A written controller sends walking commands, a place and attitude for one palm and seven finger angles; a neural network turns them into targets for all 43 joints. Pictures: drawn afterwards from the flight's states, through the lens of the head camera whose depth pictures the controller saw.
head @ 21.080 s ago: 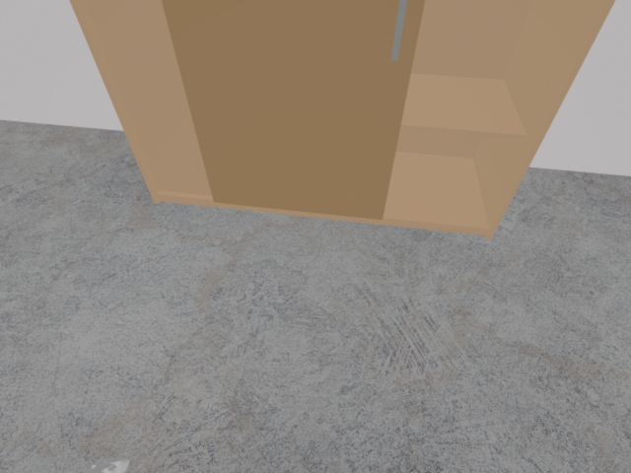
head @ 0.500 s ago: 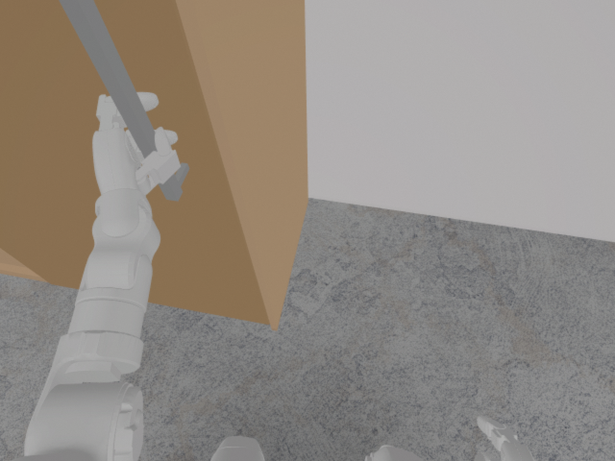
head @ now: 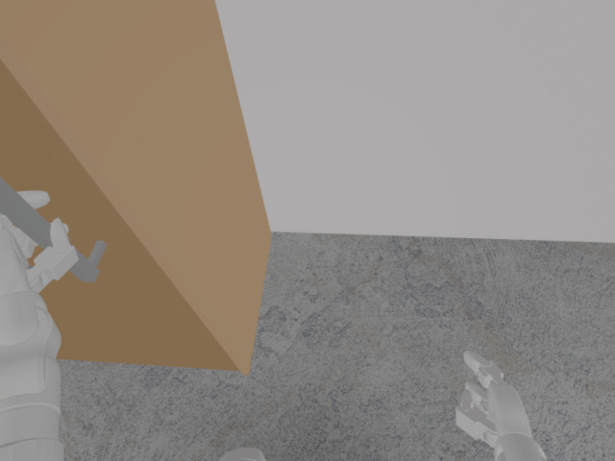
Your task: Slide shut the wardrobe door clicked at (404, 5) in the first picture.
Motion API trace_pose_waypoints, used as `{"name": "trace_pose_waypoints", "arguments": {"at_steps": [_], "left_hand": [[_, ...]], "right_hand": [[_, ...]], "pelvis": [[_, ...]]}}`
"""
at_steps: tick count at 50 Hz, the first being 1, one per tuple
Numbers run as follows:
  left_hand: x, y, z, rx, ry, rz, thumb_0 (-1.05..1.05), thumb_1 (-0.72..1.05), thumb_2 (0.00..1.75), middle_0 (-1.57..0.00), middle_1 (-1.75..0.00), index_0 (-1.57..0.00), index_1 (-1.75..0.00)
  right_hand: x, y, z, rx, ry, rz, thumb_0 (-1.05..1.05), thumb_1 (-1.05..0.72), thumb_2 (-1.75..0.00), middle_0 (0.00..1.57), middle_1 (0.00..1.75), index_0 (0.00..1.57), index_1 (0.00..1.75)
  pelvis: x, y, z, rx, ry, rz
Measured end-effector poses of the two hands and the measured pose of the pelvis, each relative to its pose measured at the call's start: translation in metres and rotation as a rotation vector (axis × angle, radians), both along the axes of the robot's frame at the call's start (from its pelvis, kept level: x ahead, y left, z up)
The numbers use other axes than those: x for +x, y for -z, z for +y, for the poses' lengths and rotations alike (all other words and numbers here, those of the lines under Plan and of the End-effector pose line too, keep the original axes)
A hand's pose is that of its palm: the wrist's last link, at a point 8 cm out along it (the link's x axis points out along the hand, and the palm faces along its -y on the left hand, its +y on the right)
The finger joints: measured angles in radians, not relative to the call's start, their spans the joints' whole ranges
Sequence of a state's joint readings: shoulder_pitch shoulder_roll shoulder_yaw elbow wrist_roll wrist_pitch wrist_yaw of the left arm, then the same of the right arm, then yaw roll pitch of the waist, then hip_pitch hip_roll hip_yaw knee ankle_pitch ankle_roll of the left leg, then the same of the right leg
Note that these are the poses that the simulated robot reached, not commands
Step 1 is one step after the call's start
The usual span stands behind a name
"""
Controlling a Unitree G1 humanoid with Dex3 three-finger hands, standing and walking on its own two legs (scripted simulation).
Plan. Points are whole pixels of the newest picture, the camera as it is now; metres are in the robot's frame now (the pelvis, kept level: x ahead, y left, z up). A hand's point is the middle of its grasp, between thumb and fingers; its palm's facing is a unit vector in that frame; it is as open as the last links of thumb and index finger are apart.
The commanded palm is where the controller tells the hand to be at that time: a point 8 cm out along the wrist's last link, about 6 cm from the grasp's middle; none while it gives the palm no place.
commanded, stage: stop walking and hold the door there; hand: left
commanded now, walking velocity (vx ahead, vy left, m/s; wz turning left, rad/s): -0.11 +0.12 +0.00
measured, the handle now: (20, 190) +0.35 +0.37 +0.16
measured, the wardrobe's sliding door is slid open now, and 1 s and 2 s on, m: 0.00 0.00 0.00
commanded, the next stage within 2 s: none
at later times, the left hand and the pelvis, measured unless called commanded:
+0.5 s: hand (61, 252) +0.31 +0.34 +0.10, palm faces +0.53 -0.80 -0.28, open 6.4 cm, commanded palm +0.26 +0.35 +0.10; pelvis -0.01 +0.04 -0.01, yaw -4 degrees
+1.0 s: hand (59, 253) +0.31 +0.34 +0.10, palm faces +0.48 -0.83 -0.28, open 6.2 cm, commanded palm +0.26 +0.34 +0.10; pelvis +0.00 +0.06 +0.00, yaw -4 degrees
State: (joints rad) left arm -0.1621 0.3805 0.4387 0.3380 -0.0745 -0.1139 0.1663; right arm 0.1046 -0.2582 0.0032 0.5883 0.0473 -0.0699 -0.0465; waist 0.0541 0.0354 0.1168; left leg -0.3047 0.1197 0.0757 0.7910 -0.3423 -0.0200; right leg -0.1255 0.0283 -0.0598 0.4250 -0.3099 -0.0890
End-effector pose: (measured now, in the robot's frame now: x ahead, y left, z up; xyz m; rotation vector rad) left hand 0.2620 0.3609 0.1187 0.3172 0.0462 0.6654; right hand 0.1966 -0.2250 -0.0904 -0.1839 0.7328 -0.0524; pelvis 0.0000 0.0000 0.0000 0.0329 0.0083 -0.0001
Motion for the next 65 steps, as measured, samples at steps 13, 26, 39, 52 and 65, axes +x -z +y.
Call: {"name": "trace_pose_waypoints", "arguments": {"at_steps": [13,26,39,52,65], "left_hand": [[-0.001,0.003,0.006,0.035,0.062,-0.039,-0.1,0.65,0.84,-0.41,-1.33,-0.24,-1.38],[-0.001,0.003,0.008,-0.007,0.118,-0.035,-0.08,0.69,0.82,-0.35,-1.33,-0.21,-1.36],[-0.001,0.003,0.011,-0.003,0.165,-0.027,-0.08,0.69,0.83,-0.36,-1.36,-0.24,-1.38],[-0.001,0.002,0.011,-0.012,0.166,-0.022,-0.07,0.7,0.82,-0.34,-1.36,-0.24,-1.37],[0.001,0.008,0.019,-0.036,0.308,-0.097,-0.07,0.72,0.82,-0.41,-1.38,-0.22,-1.38]], "right_hand": [[-0.052,0.01,-0.014,-0.06,0.179,0.054,0.01,-0.91,-0.9,0.19,0.3,0.2,0.3],[-0.109,0.016,0.009,-0.074,0.192,0.142,0.01,-0.9,-0.9,0.2,0.3,0.2,0.3],[-0.08,-0.001,0.035,-0.068,0.17,0.054,0.02,-0.9,-0.9,0.2,0.3,0.2,0.3],[-0.046,-0.011,0.041,-0.065,0.126,-0.007,0.01,-0.9,-0.9,0.2,0.3,0.2,0.3],[-0.074,0.004,0.065,-0.13,0.143,0.092,0.01,-0.91,-0.9,0.2,0.3,0.2,0.3]], "pelvis": [[0.007,0.012,0.024,0.003,0.068,-0.059],[-0.005,0.005,0.041,-0.049,0.068,-0.041],[0.0,-0.002,0.057,-0.038,0.081,-0.023],[0.002,-0.002,0.062,-0.047,0.076,-0.012],[-0.029,0.013,0.106,-0.051,0.042,-0.026]]}}
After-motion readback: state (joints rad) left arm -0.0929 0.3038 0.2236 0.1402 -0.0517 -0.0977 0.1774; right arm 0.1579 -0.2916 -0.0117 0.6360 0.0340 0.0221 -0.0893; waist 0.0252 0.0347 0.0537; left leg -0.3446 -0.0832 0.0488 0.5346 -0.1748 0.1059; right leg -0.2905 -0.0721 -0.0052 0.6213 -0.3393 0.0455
